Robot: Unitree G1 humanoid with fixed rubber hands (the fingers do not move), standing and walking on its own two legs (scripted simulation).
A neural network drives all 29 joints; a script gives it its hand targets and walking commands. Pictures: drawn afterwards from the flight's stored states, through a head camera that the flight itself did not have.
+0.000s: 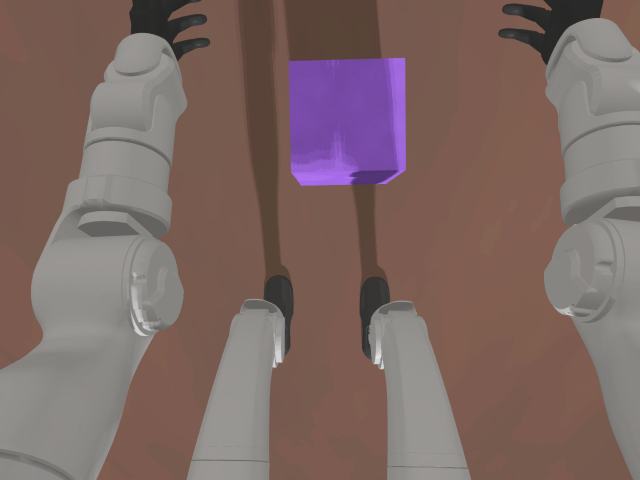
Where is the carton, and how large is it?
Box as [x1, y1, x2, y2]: [289, 58, 405, 185]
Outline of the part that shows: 404,58 289,61 291,172 301,185 386,183 405,169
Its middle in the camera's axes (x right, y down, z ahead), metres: +0.05 -0.23 +0.82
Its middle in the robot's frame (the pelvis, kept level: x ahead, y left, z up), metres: +0.56 -0.03 -0.53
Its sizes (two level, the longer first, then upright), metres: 0.210 0.200 0.250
